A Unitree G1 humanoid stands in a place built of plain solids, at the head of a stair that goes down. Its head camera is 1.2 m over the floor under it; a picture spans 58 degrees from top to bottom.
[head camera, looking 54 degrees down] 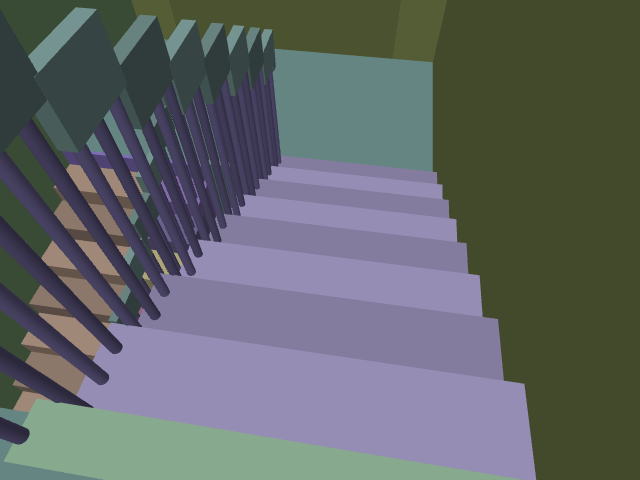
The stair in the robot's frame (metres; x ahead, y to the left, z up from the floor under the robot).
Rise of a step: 0.17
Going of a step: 0.31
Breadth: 1.38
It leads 9 degrees to the right of straight ahead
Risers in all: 9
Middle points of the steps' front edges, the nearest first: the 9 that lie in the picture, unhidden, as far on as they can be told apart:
0.24 0.08 0.00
0.54 0.04 -0.17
0.85 -0.01 -0.34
1.15 -0.06 -0.51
1.46 -0.10 -0.69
1.76 -0.15 -0.86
2.06 -0.20 -1.03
2.37 -0.24 -1.20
2.67 -0.29 -1.37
